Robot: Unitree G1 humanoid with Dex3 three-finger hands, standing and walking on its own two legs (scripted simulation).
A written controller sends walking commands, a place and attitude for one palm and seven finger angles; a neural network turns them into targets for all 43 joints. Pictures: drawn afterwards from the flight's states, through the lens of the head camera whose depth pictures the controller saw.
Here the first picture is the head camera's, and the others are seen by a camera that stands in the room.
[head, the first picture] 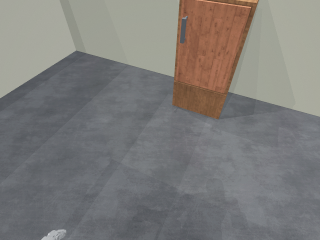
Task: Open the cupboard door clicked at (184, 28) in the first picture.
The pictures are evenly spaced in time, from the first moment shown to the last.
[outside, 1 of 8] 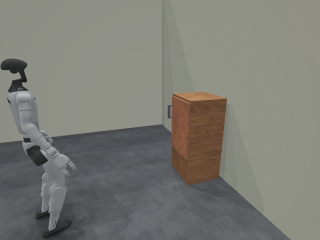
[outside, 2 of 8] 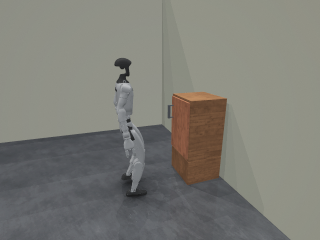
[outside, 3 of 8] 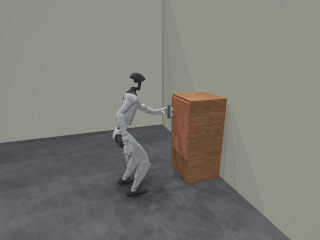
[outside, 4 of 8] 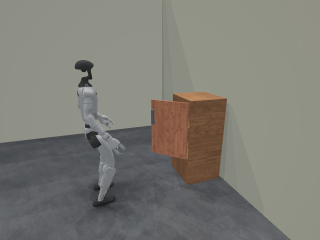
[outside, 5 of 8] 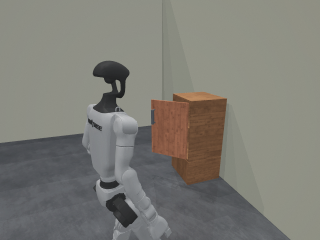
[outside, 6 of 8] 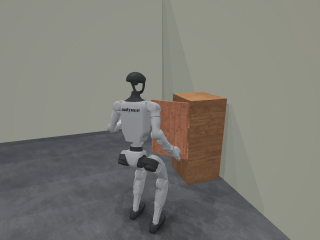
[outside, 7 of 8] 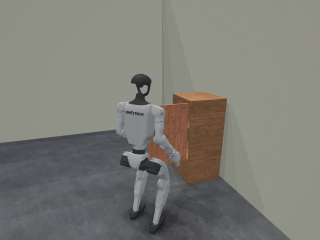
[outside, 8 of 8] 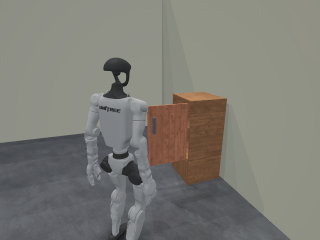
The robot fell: no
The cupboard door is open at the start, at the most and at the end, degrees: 0 90 89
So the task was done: yes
